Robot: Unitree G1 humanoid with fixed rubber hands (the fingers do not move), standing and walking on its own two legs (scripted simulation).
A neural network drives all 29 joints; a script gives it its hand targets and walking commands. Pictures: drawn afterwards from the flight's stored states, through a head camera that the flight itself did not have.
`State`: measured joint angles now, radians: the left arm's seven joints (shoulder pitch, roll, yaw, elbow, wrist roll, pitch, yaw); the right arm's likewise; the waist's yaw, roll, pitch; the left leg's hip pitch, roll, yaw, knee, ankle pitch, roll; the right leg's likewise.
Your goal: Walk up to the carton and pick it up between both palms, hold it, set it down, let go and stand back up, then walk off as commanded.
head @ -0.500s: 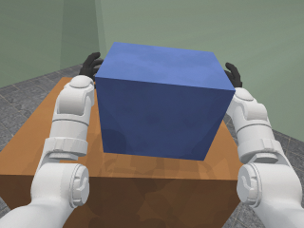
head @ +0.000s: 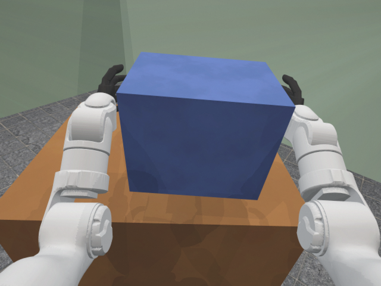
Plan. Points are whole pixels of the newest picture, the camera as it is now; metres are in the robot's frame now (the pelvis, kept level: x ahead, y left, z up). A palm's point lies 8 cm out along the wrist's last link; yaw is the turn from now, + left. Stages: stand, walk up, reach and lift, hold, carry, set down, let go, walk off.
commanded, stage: hold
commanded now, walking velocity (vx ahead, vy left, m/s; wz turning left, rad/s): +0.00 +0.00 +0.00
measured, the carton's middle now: (198, 125) +0.39 +0.00 +0.22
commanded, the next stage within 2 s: none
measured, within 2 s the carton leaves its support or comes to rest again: neither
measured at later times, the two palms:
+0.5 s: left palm (107, 101) +0.37 +0.19 +0.27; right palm (290, 110) +0.38 -0.18 +0.27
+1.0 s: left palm (105, 101) +0.37 +0.19 +0.27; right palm (289, 107) +0.39 -0.18 +0.28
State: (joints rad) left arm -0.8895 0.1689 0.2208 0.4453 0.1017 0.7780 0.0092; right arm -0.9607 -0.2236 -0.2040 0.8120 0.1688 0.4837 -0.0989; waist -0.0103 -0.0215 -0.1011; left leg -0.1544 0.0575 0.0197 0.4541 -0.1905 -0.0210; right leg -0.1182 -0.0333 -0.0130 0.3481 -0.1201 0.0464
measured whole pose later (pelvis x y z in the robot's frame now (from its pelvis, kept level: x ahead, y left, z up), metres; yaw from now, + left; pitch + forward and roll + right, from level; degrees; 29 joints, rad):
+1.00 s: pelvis +0.00 +0.00 +0.00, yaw +0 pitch -6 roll -1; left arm -0.89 0.17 0.24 0.44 0.10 0.80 0.00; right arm -0.99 -0.23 -0.20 0.81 0.17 0.53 -0.11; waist -0.01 -0.03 -0.11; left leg -0.15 0.06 0.02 0.45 -0.19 -0.02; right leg -0.12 -0.03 -0.01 0.34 -0.12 0.05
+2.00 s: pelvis +0.00 +0.00 +0.00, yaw +0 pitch -6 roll -1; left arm -0.90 0.17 0.24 0.44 0.10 0.80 0.00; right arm -0.99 -0.23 -0.20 0.81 0.17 0.54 -0.11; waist -0.01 -0.02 -0.11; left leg -0.16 0.06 0.02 0.45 -0.19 -0.02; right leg -0.12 -0.03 -0.01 0.34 -0.12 0.05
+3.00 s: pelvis +0.00 +0.00 +0.00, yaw +0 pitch -6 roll -1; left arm -0.90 0.17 0.24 0.44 0.10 0.80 0.00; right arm -1.00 -0.23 -0.20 0.81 0.17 0.55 -0.11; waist -0.01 -0.02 -0.11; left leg -0.16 0.06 0.02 0.45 -0.19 -0.02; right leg -0.12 -0.03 -0.01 0.34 -0.12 0.05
